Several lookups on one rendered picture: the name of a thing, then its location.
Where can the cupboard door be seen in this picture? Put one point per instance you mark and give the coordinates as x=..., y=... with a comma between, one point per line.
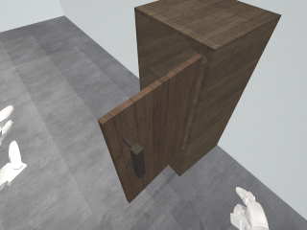
x=156, y=119

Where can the robot left hand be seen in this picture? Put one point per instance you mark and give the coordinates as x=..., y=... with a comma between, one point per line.
x=11, y=171

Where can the handle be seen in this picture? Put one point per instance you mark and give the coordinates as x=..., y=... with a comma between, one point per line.
x=137, y=157

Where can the robot right hand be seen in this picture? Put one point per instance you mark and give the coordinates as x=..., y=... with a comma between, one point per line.
x=246, y=217

